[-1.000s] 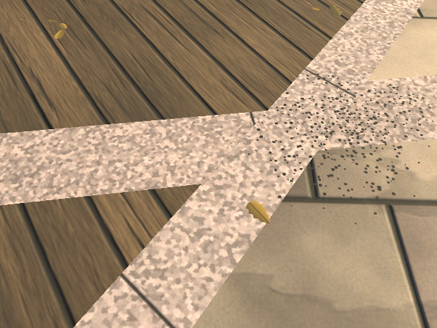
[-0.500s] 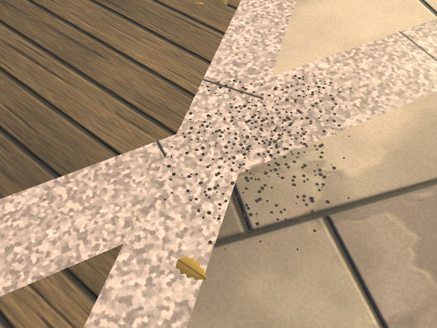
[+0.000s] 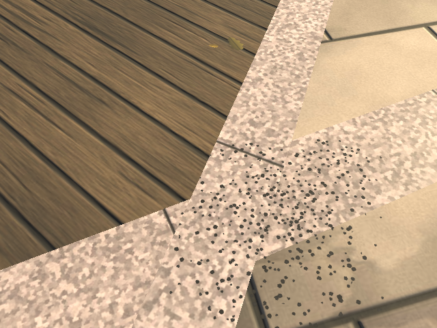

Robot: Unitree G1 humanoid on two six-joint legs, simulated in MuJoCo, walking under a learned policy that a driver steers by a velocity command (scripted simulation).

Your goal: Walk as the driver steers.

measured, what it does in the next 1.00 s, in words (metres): walks ahead, turning left: right foot, then left foot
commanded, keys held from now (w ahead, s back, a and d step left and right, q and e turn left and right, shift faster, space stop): w+q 0.62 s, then q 0.38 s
